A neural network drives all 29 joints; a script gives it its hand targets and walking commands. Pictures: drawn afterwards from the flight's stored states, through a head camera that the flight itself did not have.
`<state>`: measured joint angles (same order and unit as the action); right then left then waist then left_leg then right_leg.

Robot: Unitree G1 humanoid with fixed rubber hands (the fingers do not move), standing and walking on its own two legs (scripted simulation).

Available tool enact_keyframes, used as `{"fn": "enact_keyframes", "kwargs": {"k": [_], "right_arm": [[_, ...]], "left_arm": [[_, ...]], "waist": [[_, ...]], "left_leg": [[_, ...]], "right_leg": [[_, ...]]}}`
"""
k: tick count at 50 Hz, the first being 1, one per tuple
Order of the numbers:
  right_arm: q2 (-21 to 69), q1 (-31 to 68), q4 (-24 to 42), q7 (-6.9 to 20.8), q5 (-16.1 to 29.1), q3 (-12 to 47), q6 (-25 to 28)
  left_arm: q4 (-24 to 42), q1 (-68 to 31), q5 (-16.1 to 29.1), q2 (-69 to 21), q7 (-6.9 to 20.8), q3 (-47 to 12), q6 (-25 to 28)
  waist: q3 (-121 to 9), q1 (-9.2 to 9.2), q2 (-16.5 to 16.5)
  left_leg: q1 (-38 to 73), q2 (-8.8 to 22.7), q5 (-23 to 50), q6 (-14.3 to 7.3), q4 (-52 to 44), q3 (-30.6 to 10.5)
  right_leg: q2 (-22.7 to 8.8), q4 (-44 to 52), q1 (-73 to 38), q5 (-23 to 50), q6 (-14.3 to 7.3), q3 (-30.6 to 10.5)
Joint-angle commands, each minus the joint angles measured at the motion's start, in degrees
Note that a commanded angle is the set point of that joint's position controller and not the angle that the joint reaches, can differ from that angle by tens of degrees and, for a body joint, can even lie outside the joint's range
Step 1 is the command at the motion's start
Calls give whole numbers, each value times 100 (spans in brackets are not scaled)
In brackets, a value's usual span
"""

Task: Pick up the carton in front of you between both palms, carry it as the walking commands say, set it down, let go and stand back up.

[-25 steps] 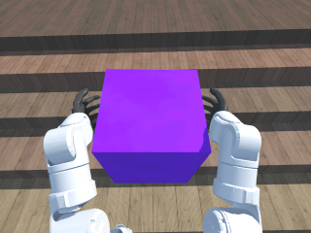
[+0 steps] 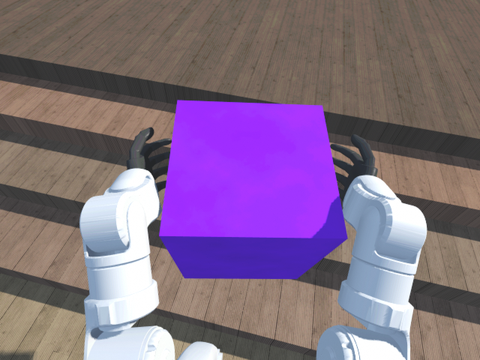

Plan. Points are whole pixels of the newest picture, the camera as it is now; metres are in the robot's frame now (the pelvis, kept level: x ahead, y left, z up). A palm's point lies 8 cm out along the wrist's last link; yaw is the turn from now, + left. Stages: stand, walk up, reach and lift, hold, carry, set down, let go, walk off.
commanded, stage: carry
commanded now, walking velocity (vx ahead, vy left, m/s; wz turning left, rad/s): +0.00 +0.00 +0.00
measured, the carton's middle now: (245, 202) +0.36 +0.04 +0.07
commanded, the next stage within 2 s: none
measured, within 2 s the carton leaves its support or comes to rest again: neither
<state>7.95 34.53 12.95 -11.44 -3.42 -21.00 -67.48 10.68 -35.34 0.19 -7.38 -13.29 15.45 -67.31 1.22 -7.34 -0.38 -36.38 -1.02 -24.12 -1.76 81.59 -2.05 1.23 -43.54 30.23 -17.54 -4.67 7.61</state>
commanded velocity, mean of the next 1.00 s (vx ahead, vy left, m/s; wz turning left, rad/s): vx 0.32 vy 0.00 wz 0.00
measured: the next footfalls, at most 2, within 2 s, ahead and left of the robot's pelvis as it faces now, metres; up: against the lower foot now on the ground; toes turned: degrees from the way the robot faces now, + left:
left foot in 0.20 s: +0.18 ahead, +0.13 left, +0.00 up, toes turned +3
right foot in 0.88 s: +0.18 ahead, -0.07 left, +0.00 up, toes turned -6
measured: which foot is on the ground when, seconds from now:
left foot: up 0.00-0.18, down 0.20-0.90, up 0.92-1.00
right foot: down 0.00-0.80, up 0.82-0.86, down 0.88-1.00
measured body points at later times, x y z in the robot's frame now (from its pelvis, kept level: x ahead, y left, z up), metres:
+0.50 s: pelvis +0.10 +0.04 +0.03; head +0.09 +0.05 +0.48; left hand +0.45 +0.19 +0.14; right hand +0.44 -0.12 +0.14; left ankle +0.14 +0.13 -0.70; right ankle +0.06 -0.09 -0.70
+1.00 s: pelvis +0.25 +0.00 +0.03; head +0.24 -0.02 +0.48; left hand +0.59 +0.14 +0.17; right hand +0.60 -0.17 +0.16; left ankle +0.17 +0.10 -0.54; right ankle +0.14 -0.07 -0.70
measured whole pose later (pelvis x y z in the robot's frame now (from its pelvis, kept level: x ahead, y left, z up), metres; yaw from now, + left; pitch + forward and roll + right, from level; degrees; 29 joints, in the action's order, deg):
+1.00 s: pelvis +0.25 +0.00 +0.03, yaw -2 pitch +5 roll +2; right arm 6.0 31.3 3.8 -12.5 -1.0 -17.9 -64.2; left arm 3.7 -30.6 -3.2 -9.5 -12.0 17.9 -62.5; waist -6.5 -2.7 -0.1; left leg -36.1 -0.4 -32.4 -3.8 86.4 4.1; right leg 1.0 -24.6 7.1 -22.4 -4.3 4.3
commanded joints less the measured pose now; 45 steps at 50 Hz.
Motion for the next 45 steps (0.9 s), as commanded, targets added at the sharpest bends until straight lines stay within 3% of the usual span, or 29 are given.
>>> {"fn": "enact_keyframes", "kwargs": {"k": [1,3,4,5,6,7,8,9,10,11,12,14,16,19,21,24,26,30,32,34,36,37,38,40,41,42,43,44,45], "right_arm": [[3327,2863,-100,-39,594,3105,39],[3187,2750,-207,-59,605,3086,-24],[3195,2727,-271,-51,620,3116,-67],[3187,2803,-302,-33,658,3118,-103],[3236,2875,-324,-7,679,3145,-130],[3354,2907,-421,23,703,3185,-163],[3418,3011,-459,57,774,3238,-187],[3493,3110,-570,83,829,3272,-216],[3508,3111,-727,111,865,3284,-249],[3456,3246,-853,92,890,3282,-259],[3542,3377,-918,74,908,3294,-242],[3898,3468,-1086,125,892,3260,-204],[4328,3598,-1208,199,901,3338,-56],[4649,3631,-1311,226,781,3391,216],[4708,3537,-1329,205,704,3426,381],[4739,3472,-1288,166,700,3524,586],[4662,3419,-1213,131,706,3582,692],[4342,3269,-952,36,798,3684,797],[4103,3156,-792,-37,860,3679,784],[3856,3008,-742,-107,905,3618,724],[3624,2870,-763,-174,903,3520,639],[3536,2806,-798,-204,884,3472,593],[3489,2764,-848,-224,871,3427,545],[3535,2829,-877,-218,874,3415,460],[3626,2965,-855,-190,938,3479,425],[3740,3153,-776,-160,1046,3598,416],[3870,3376,-661,-132,1142,3709,427],[3960,3375,-630,-110,1230,3779,448],[4026,3463,-581,-98,1273,3800,459]], "left_arm": [[655,-3900,1750,-4322,380,-3988,104],[438,-3664,1620,-4149,341,-3843,35],[315,-3548,1536,-4120,326,-3747,-5],[216,-3439,1455,-4091,329,-3669,-42],[175,-3453,1365,-4097,345,-3575,-82],[55,-3463,1208,-4097,355,-3501,-135],[-87,-3391,1065,-4058,350,-3393,-173],[-319,-3309,882,-4018,331,-3236,-208],[-569,-3240,670,-3897,283,-3028,-239],[-743,-3126,487,-3867,233,-2862,-280],[-790,-3125,369,-3874,210,-2746,-301],[-1041,-3248,240,-4160,231,-2592,-258],[-1255,-3193,140,-4498,305,-2567,-145],[-1437,-3184,96,-4854,378,-2702,91],[-1406,-3136,143,-4940,395,-2840,268],[-1228,-3127,220,-4981,373,-2998,499],[-1061,-3139,292,-4894,339,-3097,618],[-702,-3087,484,-4535,248,-3242,749],[-509,-3057,614,-4268,188,-3269,759],[-422,-2986,685,-3961,127,-3250,719],[-434,-2865,696,-3732,82,-3179,634],[-438,-2854,698,-3655,73,-3135,582],[-450,-2865,695,-3587,71,-3075,532],[-543,-2866,632,-3549,73,-2893,443],[-628,-2862,574,-3540,76,-2779,419],[-736,-2758,528,-3570,84,-2672,399],[-831,-2621,492,-3633,94,-2592,405],[-797,-2539,452,-3623,104,-2503,429],[-862,-2243,321,-3494,91,-2405,451]], "waist": [[-2899,320,277],[-2931,308,322],[-2853,426,200],[-2858,528,432],[-2760,616,786],[-2852,704,969],[-2809,698,843],[-2704,660,493],[-2687,638,58],[-2759,627,-669],[-2776,684,-982],[-2516,703,-556],[-2480,674,-364],[-2687,702,-224],[-2807,715,-251],[-2621,740,-308],[-2380,734,-272],[-2241,673,-7],[-2287,632,112],[-2373,649,271],[-2463,839,38],[-2504,954,-261],[-2495,1050,-634],[-2156,1182,-1212],[-1994,1223,-1026],[-2051,1160,-741],[-2227,784,-340],[-2424,316,105],[-2482,105,1291]], "left_leg": [[-1195,352,-421,-65,43,-397],[-1310,439,-273,24,-357,-294],[-835,406,-91,77,-1621,124],[212,351,-94,52,-2978,224],[879,63,129,81,-3843,629],[1671,-119,1003,32,-4515,993],[2192,-235,1732,7,-5015,1106],[2556,3,2165,-44,-5582,765],[3139,886,3920,-139,-5698,-166],[3292,1757,5213,-514,-5635,-1157],[3000,1794,4539,-679,-5682,-1295],[2725,1363,2960,-442,-5848,-976],[2755,1161,2920,-278,-5805,-667],[3061,1025,3663,-221,-5584,-279],[3141,972,2805,-279,-5679,-234],[2995,951,626,-459,-5973,-343],[2771,904,-127,-544,-6060,-332],[2612,740,265,-589,-5676,-71],[2525,652,763,-581,-5291,88],[2557,537,1163,-566,-5015,303],[3133,542,1602,-661,-5052,194],[3563,682,1828,-778,-5209,-118],[4007,916,2213,-949,-5477,-575],[4678,1499,3606,-1380,-5849,-1410],[4883,1622,4495,-1458,-5767,-1446],[4695,1550,5237,-1356,-5519,-1145],[3918,1298,5483,-1008,-4948,-372],[2746,869,4708,-628,-3751,352],[643,394,1372,-205,-2313,1026]], "right_leg": [[-1641,1163,-3364,3238,-1172,-2729],[-1762,1213,-3495,3565,-1164,-2537],[-1527,1291,-3149,3453,-1019,-1956],[-1315,1399,-2530,3250,-697,-1471],[-1166,1513,-2211,2905,-538,-1189],[-1123,1292,-1921,3017,-525,-864],[-1067,1042,-1669,2747,-410,-669],[-930,680,-1459,2436,-219,-487],[-803,315,-974,727,86,-561],[-418,322,-727,-969,391,-510],[-400,684,-1071,-1272,438,-597],[-347,1154,-1486,-548,409,-597],[-470,1396,-1741,21,384,-714],[-593,1477,-1891,617,410,-799],[-546,1525,-1854,332,384,-756],[-406,1452,-1669,-474,256,-608],[-376,1605,-1632,-701,143,-626],[-471,1768,-1927,-412,-77,-849],[-549,1635,-2160,4,-178,-979],[-599,1429,-2324,905,-214,-993],[-531,913,-1973,1780,-80,-739],[-473,525,-1590,1772,24,-577],[-395,120,-1056,1400,121,-435],[-95,-189,221,-502,292,28],[-30,-107,617,-1241,278,19],[-25,555,266,-1363,209,-35],[-133,1983,-1006,-757,153,-128],[-289,3212,-2725,233,69,-549],[-1241,2971,-4576,2506,-118,-1730]]}}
